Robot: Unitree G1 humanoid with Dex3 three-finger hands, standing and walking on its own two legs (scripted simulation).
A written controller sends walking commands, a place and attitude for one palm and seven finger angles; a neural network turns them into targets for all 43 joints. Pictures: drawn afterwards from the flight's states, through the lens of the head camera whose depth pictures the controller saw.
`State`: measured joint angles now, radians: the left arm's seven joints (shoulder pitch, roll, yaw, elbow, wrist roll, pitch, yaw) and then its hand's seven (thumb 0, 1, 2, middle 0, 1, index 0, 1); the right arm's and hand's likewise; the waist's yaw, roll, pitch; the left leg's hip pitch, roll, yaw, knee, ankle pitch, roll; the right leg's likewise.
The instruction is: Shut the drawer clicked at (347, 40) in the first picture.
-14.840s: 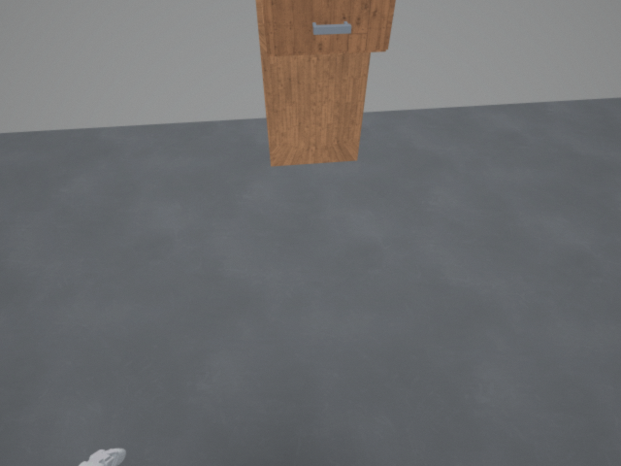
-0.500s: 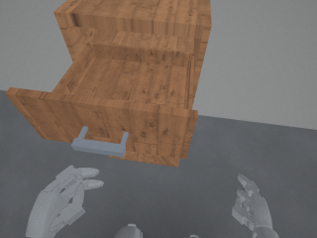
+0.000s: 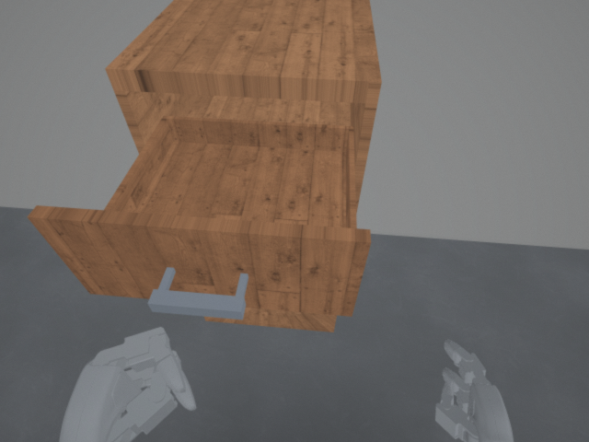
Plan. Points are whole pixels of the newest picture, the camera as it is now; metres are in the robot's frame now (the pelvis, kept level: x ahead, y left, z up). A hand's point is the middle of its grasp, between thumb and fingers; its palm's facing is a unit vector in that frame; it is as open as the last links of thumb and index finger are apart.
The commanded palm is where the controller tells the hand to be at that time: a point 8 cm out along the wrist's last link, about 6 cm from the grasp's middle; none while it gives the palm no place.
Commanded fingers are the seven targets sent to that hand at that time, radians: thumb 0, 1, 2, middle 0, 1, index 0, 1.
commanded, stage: raise the hand and make a fist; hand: left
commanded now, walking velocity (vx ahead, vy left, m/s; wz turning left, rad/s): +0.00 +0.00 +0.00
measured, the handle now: (202, 290) +0.29 +0.15 +0.07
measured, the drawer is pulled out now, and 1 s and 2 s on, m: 0.30 0.30 0.30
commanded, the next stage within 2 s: bring the fist close to the handle in 0.80 s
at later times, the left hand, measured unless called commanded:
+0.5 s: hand (172, 384) +0.15 +0.12 +0.16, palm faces -0.02 -0.99 -0.10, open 3.2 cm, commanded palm +0.09 +0.17 +0.17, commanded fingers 0.00 0.90 0.90 -1.40 -1.60 -1.40 -1.60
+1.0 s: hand (165, 397) +0.14 +0.12 +0.15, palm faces +0.00 -1.00 -0.09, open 3.2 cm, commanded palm +0.09 +0.17 +0.16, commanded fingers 0.00 0.90 0.90 -1.40 -1.60 -1.40 -1.60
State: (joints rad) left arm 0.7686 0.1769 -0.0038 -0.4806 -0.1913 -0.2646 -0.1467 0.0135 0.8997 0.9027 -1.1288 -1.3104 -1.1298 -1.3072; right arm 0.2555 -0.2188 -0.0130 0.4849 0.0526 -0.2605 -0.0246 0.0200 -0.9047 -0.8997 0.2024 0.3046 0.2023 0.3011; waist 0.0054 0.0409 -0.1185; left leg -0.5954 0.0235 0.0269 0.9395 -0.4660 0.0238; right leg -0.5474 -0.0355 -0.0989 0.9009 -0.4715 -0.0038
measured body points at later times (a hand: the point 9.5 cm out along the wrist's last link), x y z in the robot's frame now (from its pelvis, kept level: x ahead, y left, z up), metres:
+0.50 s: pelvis +0.02 -0.02 +0.02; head +0.00 -0.04 +0.47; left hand +0.15 +0.17 +0.17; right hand +0.23 -0.22 -0.03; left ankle +0.01 +0.10 -0.69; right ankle -0.01 -0.12 -0.69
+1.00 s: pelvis +0.01 -0.03 +0.02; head -0.01 -0.06 +0.47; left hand +0.14 +0.18 +0.16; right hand +0.23 -0.24 -0.01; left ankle +0.01 +0.10 -0.69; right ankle -0.01 -0.12 -0.69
